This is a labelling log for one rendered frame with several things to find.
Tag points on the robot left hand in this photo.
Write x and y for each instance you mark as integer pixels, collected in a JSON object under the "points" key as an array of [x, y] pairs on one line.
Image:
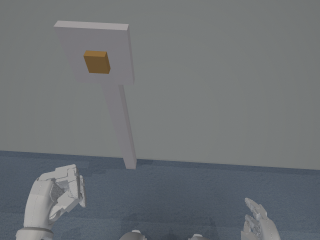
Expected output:
{"points": [[64, 185]]}

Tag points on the button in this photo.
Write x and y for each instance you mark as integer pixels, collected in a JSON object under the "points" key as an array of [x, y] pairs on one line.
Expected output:
{"points": [[97, 62]]}

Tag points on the left robot forearm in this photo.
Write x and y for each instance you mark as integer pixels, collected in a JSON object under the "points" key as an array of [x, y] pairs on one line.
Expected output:
{"points": [[34, 233]]}

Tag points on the robot right hand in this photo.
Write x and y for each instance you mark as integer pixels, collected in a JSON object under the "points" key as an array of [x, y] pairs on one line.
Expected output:
{"points": [[263, 228]]}

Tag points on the panel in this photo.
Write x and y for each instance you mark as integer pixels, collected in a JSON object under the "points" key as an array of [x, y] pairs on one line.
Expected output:
{"points": [[76, 38]]}

